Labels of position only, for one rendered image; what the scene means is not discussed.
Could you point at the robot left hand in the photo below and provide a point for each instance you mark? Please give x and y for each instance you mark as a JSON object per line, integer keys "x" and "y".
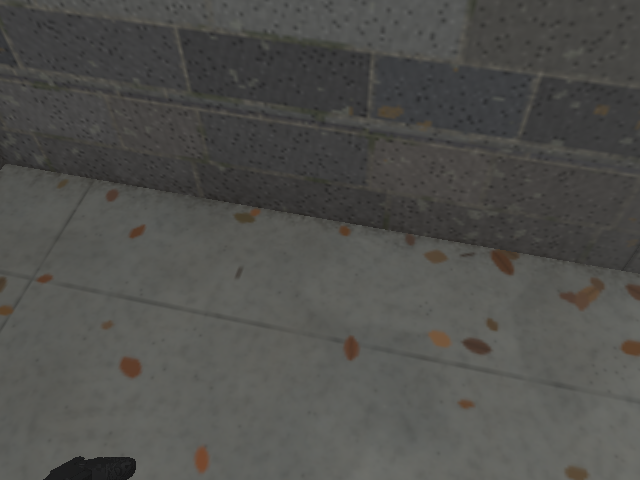
{"x": 107, "y": 468}

